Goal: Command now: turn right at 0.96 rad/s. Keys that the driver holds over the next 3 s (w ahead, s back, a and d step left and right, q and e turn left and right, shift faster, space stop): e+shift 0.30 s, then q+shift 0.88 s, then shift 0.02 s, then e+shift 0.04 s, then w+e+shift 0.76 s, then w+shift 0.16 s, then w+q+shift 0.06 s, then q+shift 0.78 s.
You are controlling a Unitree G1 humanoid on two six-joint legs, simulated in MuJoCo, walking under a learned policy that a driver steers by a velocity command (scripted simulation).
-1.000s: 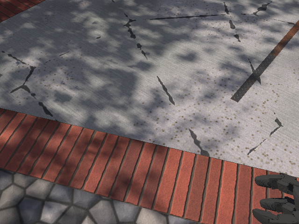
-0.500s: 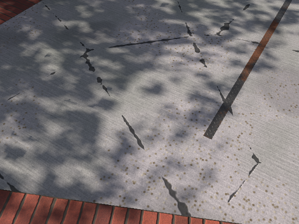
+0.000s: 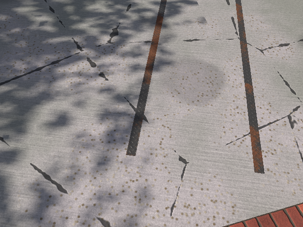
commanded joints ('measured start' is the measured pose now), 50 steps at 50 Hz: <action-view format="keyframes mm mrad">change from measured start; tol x32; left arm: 1 -6 54 -4 -105 -4 5 -3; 50 -151 36 -2 -106 -17 21 180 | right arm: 1 93 -195 -62 -51 13 -41 -28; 50 193 -127 -83 0 -44 -54 98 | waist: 1 -72 32 -114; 36 -67 -117 -59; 40 -51 537 20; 50 -50 98 -34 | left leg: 1 266 171 -136 -195 346 227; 3 374 465 -438 -320 436 510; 16 161 300 248 -1 596 125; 20 -181 79 172 571 -461 -3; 38 156 4 198 55 -130 110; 41 76 389 -575 -334 -183 457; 50 189 137 -280 -206 120 291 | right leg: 1 -127 -151 266 63 -93 -92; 7 -271 -142 -205 773 -245 106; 16 -40 -128 -355 172 -105 34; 20 258 -599 122 -46 835 -247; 36 40 -487 -248 -115 70 -148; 40 -397 -246 -429 426 -337 60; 50 -473 -152 -153 667 -73 165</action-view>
